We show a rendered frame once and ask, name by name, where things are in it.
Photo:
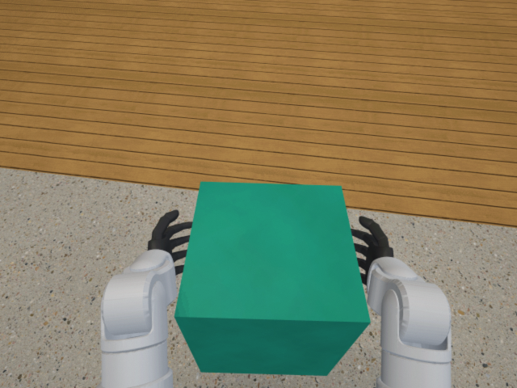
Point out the left robot hand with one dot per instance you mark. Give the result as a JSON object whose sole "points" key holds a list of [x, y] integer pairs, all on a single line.
{"points": [[161, 237]]}

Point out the robot right forearm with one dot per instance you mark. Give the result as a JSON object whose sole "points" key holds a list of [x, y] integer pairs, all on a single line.
{"points": [[415, 333]]}

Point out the robot left forearm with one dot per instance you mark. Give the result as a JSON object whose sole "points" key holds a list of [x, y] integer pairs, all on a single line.
{"points": [[134, 327]]}

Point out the right robot hand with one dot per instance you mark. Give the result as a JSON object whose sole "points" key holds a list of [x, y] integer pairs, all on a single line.
{"points": [[378, 245]]}

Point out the carton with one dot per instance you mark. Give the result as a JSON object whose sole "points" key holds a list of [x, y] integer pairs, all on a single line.
{"points": [[271, 282]]}

